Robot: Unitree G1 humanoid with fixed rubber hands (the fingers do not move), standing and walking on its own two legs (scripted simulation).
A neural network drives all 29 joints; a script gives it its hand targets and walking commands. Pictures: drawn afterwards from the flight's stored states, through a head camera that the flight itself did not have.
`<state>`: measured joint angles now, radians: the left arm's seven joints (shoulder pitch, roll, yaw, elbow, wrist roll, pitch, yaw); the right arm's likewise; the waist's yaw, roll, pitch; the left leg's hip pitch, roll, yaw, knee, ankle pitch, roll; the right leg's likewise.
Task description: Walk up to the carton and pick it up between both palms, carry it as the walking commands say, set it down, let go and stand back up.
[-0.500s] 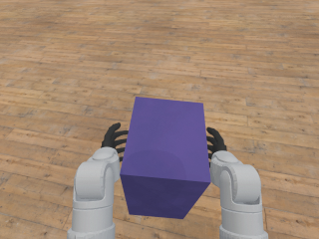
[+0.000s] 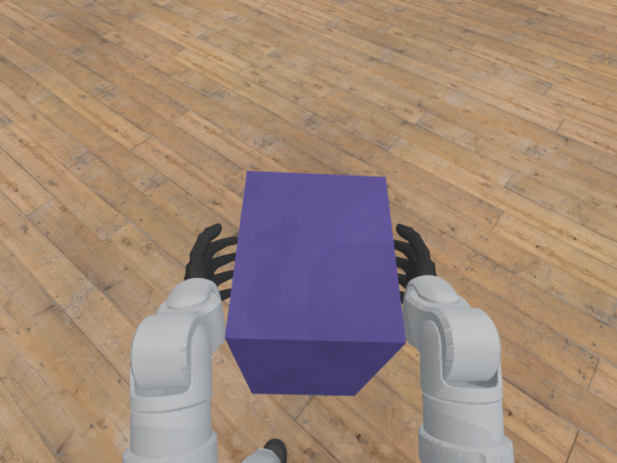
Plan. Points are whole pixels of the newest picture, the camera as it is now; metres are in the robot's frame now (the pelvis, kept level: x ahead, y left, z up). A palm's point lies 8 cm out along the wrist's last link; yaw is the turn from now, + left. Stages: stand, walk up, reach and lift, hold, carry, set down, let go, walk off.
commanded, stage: carry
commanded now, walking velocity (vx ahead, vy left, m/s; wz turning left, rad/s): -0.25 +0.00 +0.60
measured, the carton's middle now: (309, 301) +0.33 +0.03 +0.01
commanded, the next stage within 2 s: none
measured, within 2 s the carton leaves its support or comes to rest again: neither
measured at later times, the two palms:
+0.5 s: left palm out of the picture +0.05 +0.24 +0.07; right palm out of the picture +0.14 +0.01 +0.08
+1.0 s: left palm out of the picture -0.12 +0.17 +0.11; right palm out of the picture -0.01 -0.05 +0.09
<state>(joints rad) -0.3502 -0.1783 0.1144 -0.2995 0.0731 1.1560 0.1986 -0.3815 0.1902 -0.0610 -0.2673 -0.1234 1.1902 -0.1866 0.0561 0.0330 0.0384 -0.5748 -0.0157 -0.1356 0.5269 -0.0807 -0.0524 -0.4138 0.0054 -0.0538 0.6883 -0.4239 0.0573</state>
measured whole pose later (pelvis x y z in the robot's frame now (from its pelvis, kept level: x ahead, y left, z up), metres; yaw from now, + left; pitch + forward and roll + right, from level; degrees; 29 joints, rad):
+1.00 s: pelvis -0.33 -0.08 +0.02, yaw +32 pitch +4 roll +4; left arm -0.30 -0.16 0.07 -0.22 0.11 1.20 0.16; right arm -0.29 0.16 -0.03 -0.24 -0.08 1.22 -0.23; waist -0.06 0.03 -0.01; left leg -0.71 -0.06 -0.01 1.20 -0.36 -0.09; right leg -0.25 -0.08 -0.10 0.49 -0.32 -0.03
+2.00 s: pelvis -0.52 -0.19 +0.01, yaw +50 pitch +2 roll +0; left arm -0.35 -0.18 0.13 -0.09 0.16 1.23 0.13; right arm -0.34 0.18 -0.07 -0.08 -0.10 1.23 -0.21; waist -0.02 0.03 -0.12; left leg -0.38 0.04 0.02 0.52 -0.18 -0.03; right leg -0.28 -0.02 -0.10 0.57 -0.33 -0.03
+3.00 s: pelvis -0.52 -0.18 +0.01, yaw +49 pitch +3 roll +0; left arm -0.32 -0.17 0.12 -0.06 0.15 1.13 0.14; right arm -0.34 0.17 -0.06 -0.03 -0.12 1.12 -0.18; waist 0.00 0.01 -0.10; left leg -0.40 0.04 0.04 0.54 -0.19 -0.02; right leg -0.30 -0.03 -0.09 0.57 -0.33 -0.01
